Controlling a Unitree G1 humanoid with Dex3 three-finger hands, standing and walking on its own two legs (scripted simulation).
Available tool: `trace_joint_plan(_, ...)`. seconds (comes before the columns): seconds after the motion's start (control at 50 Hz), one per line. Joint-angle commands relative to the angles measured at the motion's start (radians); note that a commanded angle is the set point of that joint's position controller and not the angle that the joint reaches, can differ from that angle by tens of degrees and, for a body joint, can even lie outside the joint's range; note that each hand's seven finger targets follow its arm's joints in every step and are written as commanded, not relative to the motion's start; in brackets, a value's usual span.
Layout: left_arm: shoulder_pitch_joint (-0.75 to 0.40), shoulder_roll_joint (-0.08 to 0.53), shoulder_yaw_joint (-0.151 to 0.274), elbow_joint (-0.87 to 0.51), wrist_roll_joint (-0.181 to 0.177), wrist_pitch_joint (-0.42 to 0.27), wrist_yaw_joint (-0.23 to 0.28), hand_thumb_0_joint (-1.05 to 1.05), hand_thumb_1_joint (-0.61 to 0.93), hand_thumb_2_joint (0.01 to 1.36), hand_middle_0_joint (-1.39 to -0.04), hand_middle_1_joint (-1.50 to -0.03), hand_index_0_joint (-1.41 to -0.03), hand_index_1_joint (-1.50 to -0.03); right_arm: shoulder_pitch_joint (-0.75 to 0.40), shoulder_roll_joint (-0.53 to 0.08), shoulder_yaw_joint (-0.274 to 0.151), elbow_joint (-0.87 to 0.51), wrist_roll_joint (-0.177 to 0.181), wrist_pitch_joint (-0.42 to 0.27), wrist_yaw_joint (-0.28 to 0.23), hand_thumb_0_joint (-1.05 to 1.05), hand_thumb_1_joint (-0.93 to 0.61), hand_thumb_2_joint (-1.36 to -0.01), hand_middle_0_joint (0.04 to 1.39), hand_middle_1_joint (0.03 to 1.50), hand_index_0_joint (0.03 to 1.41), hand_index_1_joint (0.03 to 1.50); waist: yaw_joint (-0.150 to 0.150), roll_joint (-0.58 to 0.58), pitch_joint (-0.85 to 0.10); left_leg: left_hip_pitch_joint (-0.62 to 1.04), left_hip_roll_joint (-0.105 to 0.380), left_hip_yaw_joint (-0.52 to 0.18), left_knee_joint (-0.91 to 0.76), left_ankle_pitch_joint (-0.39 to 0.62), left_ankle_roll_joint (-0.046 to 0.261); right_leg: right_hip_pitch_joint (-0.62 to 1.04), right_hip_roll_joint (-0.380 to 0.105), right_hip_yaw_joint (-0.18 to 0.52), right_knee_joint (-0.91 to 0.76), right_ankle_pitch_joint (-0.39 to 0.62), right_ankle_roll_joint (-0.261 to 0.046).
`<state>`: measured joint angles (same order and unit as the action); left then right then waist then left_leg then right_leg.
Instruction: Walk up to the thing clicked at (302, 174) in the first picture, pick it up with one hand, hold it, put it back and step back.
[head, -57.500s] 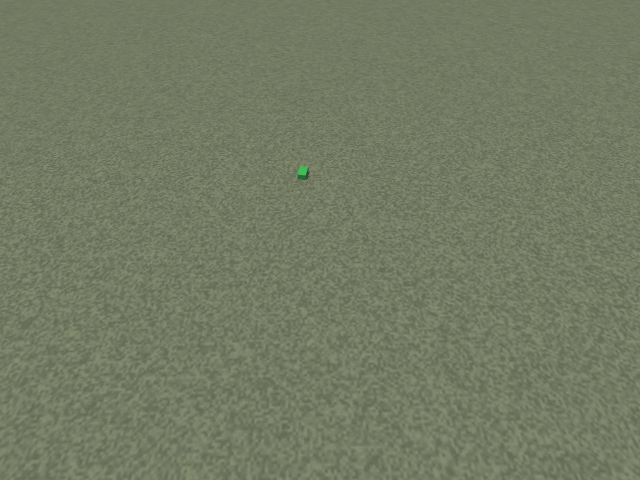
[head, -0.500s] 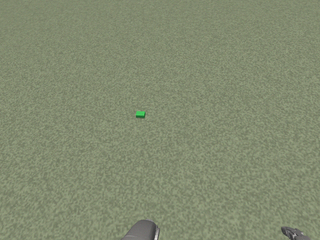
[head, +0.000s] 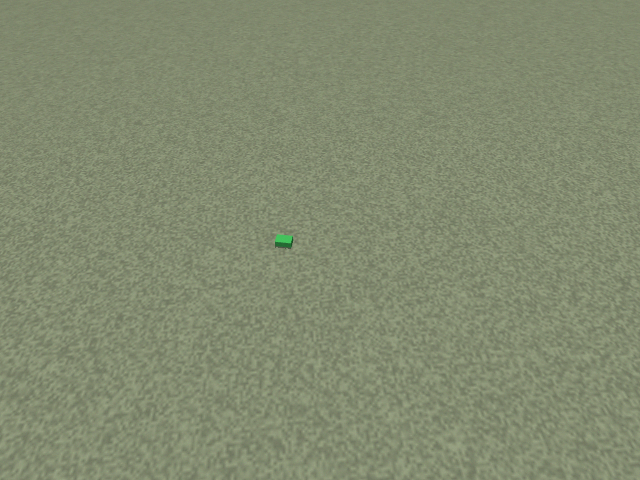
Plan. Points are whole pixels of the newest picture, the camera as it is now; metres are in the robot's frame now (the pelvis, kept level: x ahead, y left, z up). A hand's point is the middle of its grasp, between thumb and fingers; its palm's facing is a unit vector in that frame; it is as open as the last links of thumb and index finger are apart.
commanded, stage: step back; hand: left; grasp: from above
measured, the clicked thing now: (284, 240) +1.14 +0.20 -0.75
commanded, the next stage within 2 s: stand in 0.68 s
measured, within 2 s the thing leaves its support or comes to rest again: neither
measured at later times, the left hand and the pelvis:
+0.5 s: hand out of the picture +0.12 +0.28 -0.14, palm faces -0.02 -0.93 -0.37, open 7.4 cm; pelvis +0.04 +0.02 +0.01, yaw -1 degrees
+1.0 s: hand out of the picture +0.15 +0.26 -0.13, palm faces -0.05 -0.94 -0.33, open 7.4 cm; pelvis +0.04 +0.02 +0.02, yaw -1 degrees
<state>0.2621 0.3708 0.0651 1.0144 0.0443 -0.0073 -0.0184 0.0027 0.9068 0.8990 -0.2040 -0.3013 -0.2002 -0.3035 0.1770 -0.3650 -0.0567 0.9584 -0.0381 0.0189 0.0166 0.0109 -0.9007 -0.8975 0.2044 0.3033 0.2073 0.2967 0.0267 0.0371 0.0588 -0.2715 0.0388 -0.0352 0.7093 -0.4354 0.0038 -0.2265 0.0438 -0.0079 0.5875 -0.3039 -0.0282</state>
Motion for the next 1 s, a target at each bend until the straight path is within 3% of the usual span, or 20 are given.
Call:
trace_joint_plan(0.0,-0.047,0.306,0.076,-0.105,-0.008,-0.062,0.028,0.000,0.900,0.900,-0.200,-0.300,-0.200,-0.300,-0.067,-0.208,-0.050,-0.088,0.011,-0.039,-0.014,0.000,-0.900,-0.900,0.200,0.300,0.200,0.300,0.014,-0.086,0.069,-0.277,-0.017,-0.094,0.197,-0.080,0.009,0.055,-0.377,0.537,-0.346,-0.269,-0.214)
trace_joint_plan(0.02,-0.046,0.287,0.070,-0.105,-0.008,-0.064,0.031,0.000,0.900,0.900,-0.200,-0.300,-0.200,-0.300,-0.068,-0.202,-0.050,-0.080,0.013,-0.042,-0.014,0.000,-0.900,-0.900,0.200,0.300,0.200,0.300,0.012,-0.083,0.058,-0.264,-0.012,-0.095,0.179,-0.048,0.008,0.056,-0.341,0.461,-0.332,-0.203,-0.183)
trace_joint_plan(0.1,-0.075,0.269,0.057,-0.115,-0.009,-0.060,0.023,0.000,0.900,0.900,-0.200,-0.300,-0.200,-0.300,-0.024,-0.169,-0.042,-0.057,0.010,-0.054,-0.003,0.000,-0.900,-0.900,0.200,0.300,0.200,0.300,-0.004,-0.185,-0.013,-0.072,-0.013,0.022,-0.032,0.001,-0.006,-0.010,-0.276,0.264,-0.259,0.040,-0.145)
trace_joint_plan(0.14,-0.104,0.253,0.040,-0.123,-0.018,-0.047,0.020,0.000,0.900,0.900,-0.200,-0.300,-0.200,-0.300,-0.004,-0.150,-0.046,-0.035,0.010,-0.059,-0.004,0.000,-0.900,-0.900,0.200,0.300,0.200,0.300,-0.030,-0.155,-0.035,0.090,-0.043,0.072,-0.216,0.145,-0.006,-0.075,-0.229,0.177,-0.174,0.115,-0.111)
trace_joint_plan(0.16,-0.100,0.225,0.024,-0.124,-0.019,-0.041,0.019,0.000,0.900,0.900,-0.200,-0.300,-0.200,-0.300,0.009,-0.155,-0.050,-0.025,0.007,-0.062,-0.011,0.000,-0.900,-0.900,0.200,0.300,0.200,0.300,-0.041,-0.121,-0.056,0.177,-0.046,0.053,-0.278,0.219,0.001,-0.109,-0.199,0.140,-0.098,0.179,-0.083)
trace_joint_plan(0.18,-0.085,0.191,0.009,-0.123,-0.025,-0.037,0.019,0.000,0.900,0.900,-0.200,-0.300,-0.200,-0.300,0.018,-0.177,-0.057,-0.020,0.002,-0.067,-0.020,0.000,-0.900,-0.900,0.200,0.300,0.200,0.300,-0.047,-0.066,-0.083,0.252,0.023,-0.043,-0.308,0.253,0.022,-0.162,-0.159,0.108,-0.027,0.213,-0.051)
trace_joint_plan(0.2,-0.069,0.142,-0.005,-0.130,-0.038,-0.030,0.017,0.000,0.900,0.900,-0.200,-0.300,-0.200,-0.300,0.016,-0.229,-0.061,-0.027,-0.004,-0.073,-0.028,0.000,-0.900,-0.900,0.200,0.300,0.200,0.300,-0.043,0.076,-0.111,0.268,0.200,-0.290,-0.405,0.176,0.084,-0.237,-0.073,0.064,0.080,0.082,0.000)
trace_joint_plan(0.22,-0.061,0.185,0.010,-0.103,-0.043,-0.018,0.025,0.000,0.900,0.900,-0.200,-0.300,-0.200,-0.300,-0.030,-0.283,-0.061,-0.042,0.004,-0.074,-0.026,0.000,-0.900,-0.900,0.200,0.300,0.200,0.300,-0.028,0.090,-0.093,0.119,0.307,-0.381,-0.436,0.030,0.183,-0.163,-0.057,0.040,0.138,-0.212,0.010)
trace_joint_plan(0.24,-0.075,0.218,0.017,-0.091,-0.034,-0.018,0.026,0.000,0.900,0.900,-0.200,-0.300,-0.200,-0.300,-0.052,-0.277,-0.063,-0.037,0.003,-0.071,-0.023,0.000,-0.900,-0.900,0.200,0.300,0.200,0.300,-0.029,0.047,-0.061,0.048,0.303,-0.361,-0.428,0.024,0.205,-0.112,-0.078,0.070,0.172,-0.244,0.005)
trace_joint_plan(0.28,-0.056,0.183,0.012,-0.072,-0.037,-0.025,0.024,0.000,0.900,0.900,-0.200,-0.300,-0.200,-0.300,-0.108,-0.246,-0.047,-0.039,0.003,-0.071,-0.024,0.000,-0.900,-0.900,0.200,0.300,0.200,0.300,0.006,0.087,-0.044,0.061,0.234,-0.228,-0.371,0.202,0.154,-0.075,-0.089,0.058,0.043,-0.151,-0.007)
trace_joint_plan(0.32,-0.008,0.188,0.015,-0.035,-0.036,-0.041,0.027,0.000,0.900,0.900,-0.200,-0.300,-0.200,-0.300,-0.152,-0.223,-0.032,-0.036,0.015,-0.063,-0.022,0.000,-0.900,-0.900,0.200,0.300,0.200,0.300,0.030,0.107,-0.060,0.014,0.152,-0.106,-0.280,0.344,0.077,0.065,-0.083,0.058,-0.169,0.091,-0.002)
trace_joint_plan(0.34,-0.033,0.211,0.021,-0.026,-0.030,-0.044,0.029,0.000,0.900,0.900,-0.200,-0.300,-0.200,-0.300,-0.156,-0.191,-0.024,-0.032,0.023,-0.059,-0.021,0.000,-0.900,-0.900,0.200,0.300,0.200,0.300,0.017,0.055,-0.066,-0.016,0.111,-0.071,-0.253,0.326,0.044,0.095,-0.104,0.110,-0.164,0.179,-0.013)
trace_joint_plan(0.38,-0.101,0.254,0.025,-0.038,-0.027,-0.047,0.025,0.000,0.900,0.900,-0.200,-0.300,-0.200,-0.300,-0.113,-0.176,-0.022,-0.016,0.027,-0.054,-0.020,0.000,-0.900,-0.900,0.200,0.300,0.200,0.300,-0.021,-0.031,-0.045,0.000,0.052,-0.023,-0.244,0.151,0.018,0.044,-0.174,0.200,-0.177,0.124,-0.047)
trace_joint_plan(0.42,-0.139,0.234,0.013,-0.044,-0.030,-0.047,0.026,0.000,0.900,0.900,-0.200,-0.300,-0.200,-0.300,-0.130,-0.187,-0.023,0.006,0.017,-0.056,-0.020,0.000,-0.900,-0.900,0.200,0.300,0.200,0.300,-0.025,-0.030,-0.046,0.052,0.062,-0.021,-0.262,0.205,0.026,0.021,-0.173,0.178,-0.183,0.179,-0.042)
trace_joint_plan(0.48,-0.143,0.219,0.009,-0.027,-0.035,-0.047,0.029,0.000,0.900,0.900,-0.200,-0.300,-0.200,-0.300,-0.130,-0.183,-0.017,0.029,0.021,-0.065,-0.020,0.000,-0.900,-0.900,0.200,0.300,0.200,0.300,-0.013,-0.048,-0.099,0.102,0.087,-0.018,-0.265,0.410,0.040,0.082,-0.153,0.133,-0.159,0.332,-0.023)
trace_joint_plan(0.52,-0.161,0.217,0.010,-0.026,-0.035,-0.045,0.031,0.000,0.900,0.900,-0.200,-0.300,-0.200,-0.300,-0.127,-0.182,-0.020,0.041,0.021,-0.065,-0.024,0.000,-0.900,-0.900,0.200,0.300,0.200,0.300,-0.017,-0.052,-0.112,0.106,0.085,-0.004,-0.260,0.480,0.037,0.112,-0.150,0.119,-0.148,0.380,-0.022)
trace_joint_plan(0.64,-0.195,0.213,0.009,-0.019,-0.034,-0.035,0.033,0.000,0.900,0.900,-0.200,-0.300,-0.200,-0.300,-0.152,-0.174,-0.018,0.054,0.020,-0.059,-0.026,0.000,-0.900,-0.900,0.200,0.300,0.200,0.300,-0.014,-0.055,-0.108,0.103,0.082,0.004,-0.282,0.439,0.033,0.126,-0.150,0.117,-0.163,0.351,-0.018)
trace_joint_plan(0.68,-0.214,0.181,-0.009,-0.001,-0.048,-0.033,0.032,0.000,0.900,0.900,-0.200,-0.300,-0.200,-0.300,-0.149,-0.194,-0.010,0.070,0.033,-0.062,-0.024,0.000,-0.900,-0.900,0.200,0.300,0.200,0.300,-0.025,-0.007,-0.128,0.169,0.107,-0.033,-0.326,0.606,0.034,0.143,-0.162,0.108,-0.185,0.440,0.005)
trace_joint_plan(0.76,-0.226,0.195,-0.014,0.023,-0.044,-0.032,0.032,0.000,0.900,0.900,-0.200,-0.300,-0.200,-0.300,-0.151,-0.184,-0.001,0.092,0.036,-0.061,-0.025,0.000,-0.900,-0.900,0.200,0.300,0.200,0.300,-0.032,-0.032,-0.153,0.241,0.106,-0.021,-0.341,0.647,0.021,0.154,-0.165,0.098,-0.221,0.478,0.009)
trace_joint_plan(0.98,-0.254,0.193,-0.021,0.061,-0.038,-0.033,0.028,0.000,0.900,0.900,-0.200,-0.300,-0.200,-0.300,-0.173,-0.187,0.008,0.124,0.032,-0.054,-0.019,0.000,-0.900,-0.900,0.200,0.300,0.200,0.300,-0.037,-0.041,-0.089,0.195,0.097,-0.023,-0.430,0.389,0.007,0.134,-0.167,0.105,-0.324,0.255,0.018)
